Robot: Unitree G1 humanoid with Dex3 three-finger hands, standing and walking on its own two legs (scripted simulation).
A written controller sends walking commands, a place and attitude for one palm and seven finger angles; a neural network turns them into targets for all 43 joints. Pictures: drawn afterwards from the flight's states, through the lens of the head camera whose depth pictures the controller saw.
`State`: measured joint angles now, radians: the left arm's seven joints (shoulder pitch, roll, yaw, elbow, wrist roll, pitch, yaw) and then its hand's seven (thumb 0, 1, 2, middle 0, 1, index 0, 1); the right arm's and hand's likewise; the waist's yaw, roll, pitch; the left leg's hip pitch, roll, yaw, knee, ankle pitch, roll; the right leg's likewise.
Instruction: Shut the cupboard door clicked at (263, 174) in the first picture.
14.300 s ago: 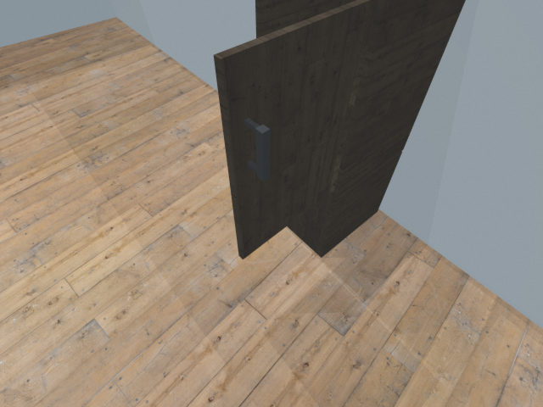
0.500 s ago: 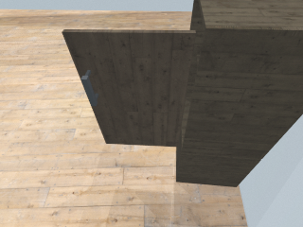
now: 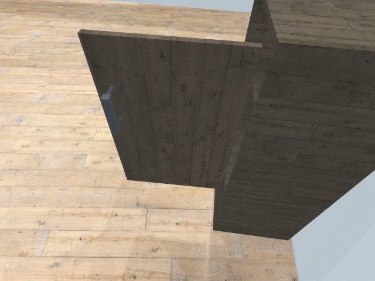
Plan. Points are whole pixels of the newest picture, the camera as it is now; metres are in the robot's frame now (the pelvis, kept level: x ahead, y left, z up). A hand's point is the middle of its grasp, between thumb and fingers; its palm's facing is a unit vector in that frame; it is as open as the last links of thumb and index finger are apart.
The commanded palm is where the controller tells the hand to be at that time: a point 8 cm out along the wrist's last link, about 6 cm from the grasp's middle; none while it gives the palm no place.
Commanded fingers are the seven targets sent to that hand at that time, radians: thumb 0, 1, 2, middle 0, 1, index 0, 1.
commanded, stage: come to a stop and stand still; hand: left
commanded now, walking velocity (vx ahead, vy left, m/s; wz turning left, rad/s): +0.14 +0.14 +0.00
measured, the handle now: (113, 110) +0.49 +0.23 +0.07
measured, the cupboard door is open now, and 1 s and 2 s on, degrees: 92 92 92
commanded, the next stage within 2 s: look again from close up in 1.14 s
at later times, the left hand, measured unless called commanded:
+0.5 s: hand out of the picture +0.09 +0.19 -0.17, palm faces +0.00 -0.98 -0.22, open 7.3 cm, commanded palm none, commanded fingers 0.00 0.90 0.90 -0.20 -0.30 -0.20 -0.30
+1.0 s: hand out of the picture -0.01 +0.18 -0.16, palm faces -0.04 -0.97 -0.25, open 7.4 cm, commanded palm none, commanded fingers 0.00 0.90 0.90 -0.20 -0.30 -0.20 -0.30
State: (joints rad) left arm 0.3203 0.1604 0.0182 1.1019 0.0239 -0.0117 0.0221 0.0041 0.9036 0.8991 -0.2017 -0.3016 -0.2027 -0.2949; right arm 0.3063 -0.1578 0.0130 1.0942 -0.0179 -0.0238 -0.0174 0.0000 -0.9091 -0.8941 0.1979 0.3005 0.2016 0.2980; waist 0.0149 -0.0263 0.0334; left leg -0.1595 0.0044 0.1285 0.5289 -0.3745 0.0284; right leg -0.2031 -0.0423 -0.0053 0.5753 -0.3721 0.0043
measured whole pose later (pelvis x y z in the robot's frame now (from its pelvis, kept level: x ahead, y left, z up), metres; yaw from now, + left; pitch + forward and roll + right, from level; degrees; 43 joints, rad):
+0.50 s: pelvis +0.03 +0.01 +0.00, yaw -2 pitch +0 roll +1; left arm 0.17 0.17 0.02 1.04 0.01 0.01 0.05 0.00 0.91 0.90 -0.20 -0.30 -0.20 -0.29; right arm 0.23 -0.15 -0.01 1.08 -0.01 -0.01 -0.05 0.01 -0.93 -0.89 0.20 0.30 0.20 0.30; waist 0.01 -0.03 0.08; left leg -0.13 0.00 0.14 0.46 -0.32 0.02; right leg -0.23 -0.04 -0.06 0.54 -0.31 0.00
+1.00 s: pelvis -0.03 +0.00 +0.01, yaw -2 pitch -1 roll +1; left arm 0.29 0.17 -0.01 1.05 0.01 0.01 0.02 0.01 0.90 0.90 -0.20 -0.30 -0.20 -0.29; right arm 0.33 -0.19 0.01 1.04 -0.02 0.01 -0.01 0.00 -0.92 -0.89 0.20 0.30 0.20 0.30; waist -0.01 0.03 0.02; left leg -0.20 0.02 0.13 0.46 -0.24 0.01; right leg -0.29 -0.02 -0.06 0.51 -0.23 -0.04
